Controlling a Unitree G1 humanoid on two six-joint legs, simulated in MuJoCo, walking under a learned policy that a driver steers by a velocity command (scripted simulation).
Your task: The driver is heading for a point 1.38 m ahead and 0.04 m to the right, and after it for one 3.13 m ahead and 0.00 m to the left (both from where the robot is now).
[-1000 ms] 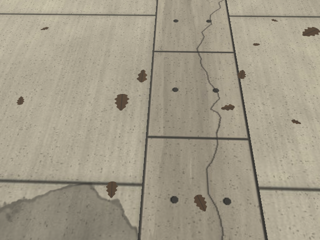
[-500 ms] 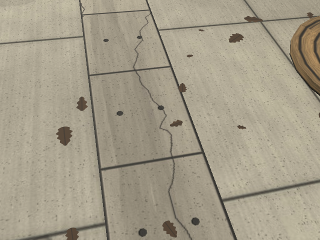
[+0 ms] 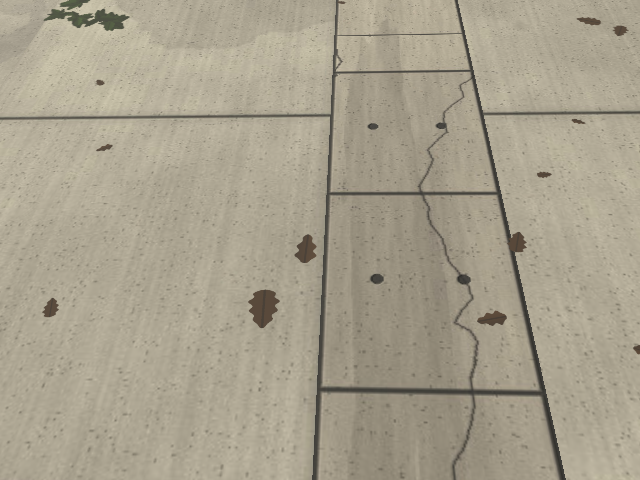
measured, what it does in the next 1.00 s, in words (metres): walks ahead: left foot, then right foot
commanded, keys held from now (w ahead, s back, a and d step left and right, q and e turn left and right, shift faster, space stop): w+q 0.20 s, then w+e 0.80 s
